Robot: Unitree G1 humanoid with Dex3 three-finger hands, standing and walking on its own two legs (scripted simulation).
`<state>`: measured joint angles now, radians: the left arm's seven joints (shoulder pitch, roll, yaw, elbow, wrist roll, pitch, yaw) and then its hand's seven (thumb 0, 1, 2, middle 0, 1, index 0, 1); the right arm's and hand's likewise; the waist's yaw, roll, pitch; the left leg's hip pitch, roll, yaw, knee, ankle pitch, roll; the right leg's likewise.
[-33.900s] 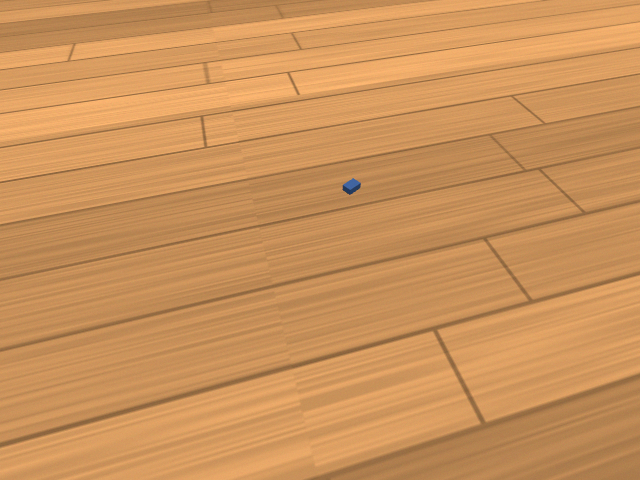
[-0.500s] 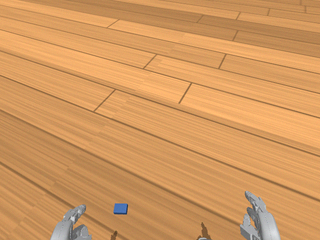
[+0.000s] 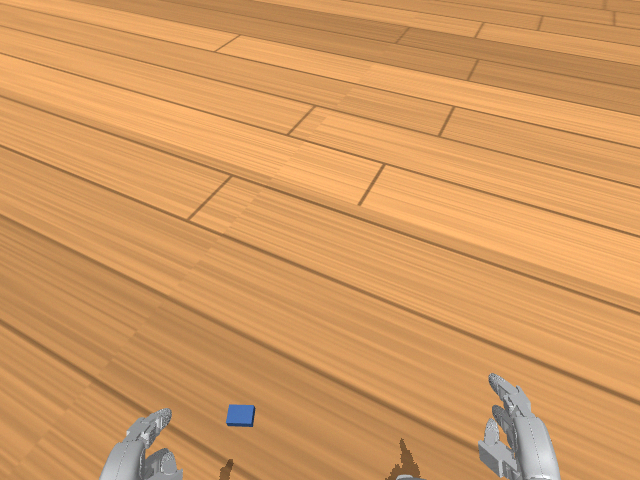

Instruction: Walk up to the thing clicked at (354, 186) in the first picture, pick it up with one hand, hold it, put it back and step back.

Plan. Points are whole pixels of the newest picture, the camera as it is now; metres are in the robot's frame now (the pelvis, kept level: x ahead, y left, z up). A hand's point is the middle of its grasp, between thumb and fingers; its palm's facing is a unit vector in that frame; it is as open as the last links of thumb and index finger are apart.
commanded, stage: home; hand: left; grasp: from above
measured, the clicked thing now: (240, 415) +0.43 +0.23 -0.70
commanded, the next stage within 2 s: stand in 0.80 s
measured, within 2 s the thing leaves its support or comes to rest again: neither
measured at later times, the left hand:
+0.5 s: hand (179, 475) +0.17 +0.18 -0.04, palm faces +0.05 -0.98 -0.21, open 7.4 cm
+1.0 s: hand (169, 478) +0.17 +0.20 -0.07, palm faces +0.02 -0.95 -0.31, open 7.4 cm
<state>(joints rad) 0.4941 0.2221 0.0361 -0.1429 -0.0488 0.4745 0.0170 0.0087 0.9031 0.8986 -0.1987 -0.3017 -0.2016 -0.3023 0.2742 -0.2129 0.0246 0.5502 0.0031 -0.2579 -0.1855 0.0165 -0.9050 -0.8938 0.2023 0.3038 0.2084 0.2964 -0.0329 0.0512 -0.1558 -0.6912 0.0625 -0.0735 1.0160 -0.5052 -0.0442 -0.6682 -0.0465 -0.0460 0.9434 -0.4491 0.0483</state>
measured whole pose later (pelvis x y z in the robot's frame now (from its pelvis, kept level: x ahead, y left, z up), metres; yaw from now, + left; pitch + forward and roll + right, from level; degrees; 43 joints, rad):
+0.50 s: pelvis +0.00 +0.00 +0.00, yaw +0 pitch +10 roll -3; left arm 0.49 0.22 0.04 -0.15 -0.05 0.48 0.02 0.01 0.90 0.90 -0.20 -0.30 -0.20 -0.30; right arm 0.28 -0.22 0.02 0.55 0.00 -0.25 -0.18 0.02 -0.90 -0.89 0.20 0.30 0.21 0.30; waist -0.03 0.05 -0.16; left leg -0.69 0.06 -0.07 1.02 -0.51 -0.04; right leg -0.67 -0.05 -0.05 0.94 -0.45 0.05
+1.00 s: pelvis +0.00 +0.00 +0.01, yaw +1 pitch +5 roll -1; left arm 0.28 0.27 0.01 0.26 0.04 0.20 0.03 0.01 0.90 0.90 -0.20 -0.30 -0.20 -0.30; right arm 0.19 -0.26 0.02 0.72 -0.09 -0.11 -0.08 0.01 -0.90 -0.89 0.20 0.30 0.21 0.30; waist 0.01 0.00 -0.03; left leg -0.55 0.03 -0.05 0.94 -0.47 -0.03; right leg -0.55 -0.08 -0.03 0.91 -0.45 0.04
